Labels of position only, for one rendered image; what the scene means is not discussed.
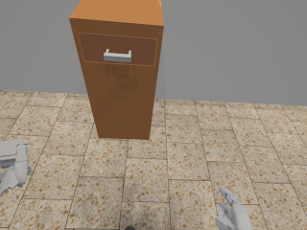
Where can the drawer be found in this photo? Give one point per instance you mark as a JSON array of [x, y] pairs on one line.
[[142, 49]]

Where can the handle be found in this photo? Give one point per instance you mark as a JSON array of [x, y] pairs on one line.
[[117, 57]]

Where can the right robot hand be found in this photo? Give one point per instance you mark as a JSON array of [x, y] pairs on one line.
[[237, 217]]

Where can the left robot hand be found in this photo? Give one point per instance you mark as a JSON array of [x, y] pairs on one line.
[[14, 158]]

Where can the cabinet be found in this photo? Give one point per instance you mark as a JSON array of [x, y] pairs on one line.
[[121, 95]]

